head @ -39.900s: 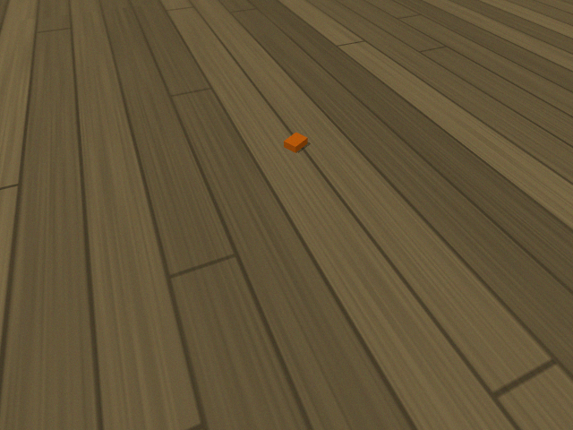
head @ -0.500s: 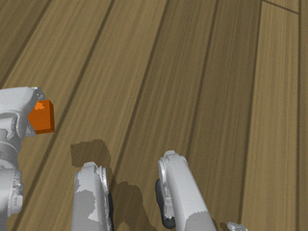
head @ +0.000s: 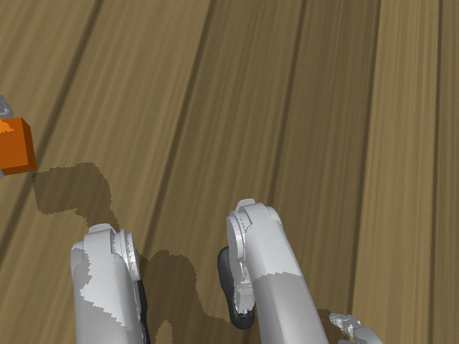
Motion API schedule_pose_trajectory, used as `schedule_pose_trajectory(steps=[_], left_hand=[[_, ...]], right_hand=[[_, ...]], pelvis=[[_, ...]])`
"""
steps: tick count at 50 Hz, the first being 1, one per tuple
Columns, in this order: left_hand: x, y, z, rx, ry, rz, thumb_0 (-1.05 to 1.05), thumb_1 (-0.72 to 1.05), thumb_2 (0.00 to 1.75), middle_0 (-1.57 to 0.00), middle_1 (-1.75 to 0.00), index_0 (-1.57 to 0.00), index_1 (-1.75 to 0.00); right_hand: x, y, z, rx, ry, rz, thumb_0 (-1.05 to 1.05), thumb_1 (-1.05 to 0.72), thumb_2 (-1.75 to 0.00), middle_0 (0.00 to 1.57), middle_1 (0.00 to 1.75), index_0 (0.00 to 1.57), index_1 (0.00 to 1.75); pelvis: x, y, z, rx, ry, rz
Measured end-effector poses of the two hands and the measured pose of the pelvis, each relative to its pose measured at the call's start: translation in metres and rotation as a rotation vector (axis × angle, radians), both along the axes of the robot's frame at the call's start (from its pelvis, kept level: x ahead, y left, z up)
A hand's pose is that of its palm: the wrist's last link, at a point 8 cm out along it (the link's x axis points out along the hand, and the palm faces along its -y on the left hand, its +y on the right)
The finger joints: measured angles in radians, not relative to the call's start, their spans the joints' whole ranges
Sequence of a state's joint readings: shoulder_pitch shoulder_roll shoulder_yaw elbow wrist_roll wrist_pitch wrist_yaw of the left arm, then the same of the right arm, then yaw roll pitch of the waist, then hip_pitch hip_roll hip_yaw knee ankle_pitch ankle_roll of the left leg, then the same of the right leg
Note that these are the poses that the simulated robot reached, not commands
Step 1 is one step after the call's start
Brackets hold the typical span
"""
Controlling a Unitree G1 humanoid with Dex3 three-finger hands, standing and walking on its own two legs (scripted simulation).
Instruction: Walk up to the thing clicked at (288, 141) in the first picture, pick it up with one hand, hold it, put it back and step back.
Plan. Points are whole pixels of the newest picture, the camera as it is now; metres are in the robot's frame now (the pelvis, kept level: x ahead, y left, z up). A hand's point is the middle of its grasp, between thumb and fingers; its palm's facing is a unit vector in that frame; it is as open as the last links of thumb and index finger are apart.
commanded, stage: crouch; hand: left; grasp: from above
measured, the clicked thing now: out of the picture +0.47 +0.34 -0.21
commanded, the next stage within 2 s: lower in 0.66 s
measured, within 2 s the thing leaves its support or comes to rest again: rests again in 0.42 s
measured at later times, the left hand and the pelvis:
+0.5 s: hand out of the picture +0.49 +0.34 -0.21, palm faces -0.47 -0.05 -0.88, open 5.7 cm; pelvis -0.01 +0.00 -0.05, yaw -2 degrees
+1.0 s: hand out of the picture +0.48 +0.34 -0.24, palm faces -0.49 -0.07 -0.87, open 5.1 cm; pelvis -0.01 +0.00 -0.07, yaw -4 degrees
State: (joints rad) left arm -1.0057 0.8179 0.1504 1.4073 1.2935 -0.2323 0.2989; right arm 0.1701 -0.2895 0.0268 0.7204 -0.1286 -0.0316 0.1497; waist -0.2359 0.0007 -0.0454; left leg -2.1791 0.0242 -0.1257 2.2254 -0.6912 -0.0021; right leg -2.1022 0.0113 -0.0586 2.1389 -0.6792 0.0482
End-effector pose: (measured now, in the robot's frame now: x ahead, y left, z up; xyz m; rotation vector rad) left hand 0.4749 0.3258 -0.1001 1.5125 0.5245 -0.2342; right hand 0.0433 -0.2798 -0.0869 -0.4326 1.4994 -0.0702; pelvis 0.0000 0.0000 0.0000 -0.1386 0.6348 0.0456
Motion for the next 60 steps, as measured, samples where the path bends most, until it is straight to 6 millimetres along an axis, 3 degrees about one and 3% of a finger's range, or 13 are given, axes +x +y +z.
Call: schedule_pose_trajectory(steps=[7,13,18,29,40,60], left_hand=[[0.001,0.003,-0.024,-0.015,-0.005,-0.008,-0.01,0.0,0.24,-0.69,-0.47,-0.73,-0.43],[0.01,0.007,-0.031,0.004,-0.04,-0.013,-0.01,0.36,0.37,-0.84,-0.53,-0.89,-0.48],[0.016,0.01,-0.038,0.02,-0.018,-0.01,-0.01,0.48,0.34,-0.84,-0.55,-0.91,-0.49],[0.021,0.011,-0.058,0.007,0.004,-0.011,0.0,0.61,0.28,-0.89,-0.53,-0.97,-0.45],[0.021,0.018,-0.065,0.002,-0.014,-0.002,0.0,0.63,0.2,-0.92,-0.46,-1.0,-0.39],[0.017,0.011,-0.105,-0.041,-0.013,-0.047,0.0,0.72,0.11,-0.99,-0.37,-1.07,-0.3]], right_hand=[[-0.021,0.005,-0.015,-0.005,0.037,-0.005,0.0,-0.91,-0.9,0.21,0.3,0.2,0.3],[-0.032,0.01,-0.027,-0.008,0.056,-0.012,0.0,-0.91,-0.89,0.21,0.3,0.2,0.3],[-0.033,0.015,-0.036,-0.005,0.053,-0.011,0.0,-0.91,-0.89,0.21,0.3,0.2,0.3],[-0.022,0.015,-0.046,0.001,0.059,0.023,0.0,-0.91,-0.9,0.21,0.3,0.2,0.3],[-0.015,0.008,-0.05,-0.019,0.065,0.057,0.0,-0.92,-0.9,0.21,0.3,0.2,0.3],[-0.025,0.011,-0.046,-0.051,0.098,0.1,0.0,-0.91,-0.89,0.21,0.3,0.2,0.3]], pelvis=[[-0.006,0.001,-0.022,-0.012,-0.023,-0.005],[-0.008,0.002,-0.038,-0.021,-0.036,-0.011],[-0.007,0.003,-0.046,-0.029,-0.041,-0.015],[-0.005,0.002,-0.056,-0.036,-0.048,-0.021],[-0.005,0.002,-0.064,-0.045,-0.067,-0.027],[-0.006,0.003,-0.075,-0.069,-0.102,-0.045]])
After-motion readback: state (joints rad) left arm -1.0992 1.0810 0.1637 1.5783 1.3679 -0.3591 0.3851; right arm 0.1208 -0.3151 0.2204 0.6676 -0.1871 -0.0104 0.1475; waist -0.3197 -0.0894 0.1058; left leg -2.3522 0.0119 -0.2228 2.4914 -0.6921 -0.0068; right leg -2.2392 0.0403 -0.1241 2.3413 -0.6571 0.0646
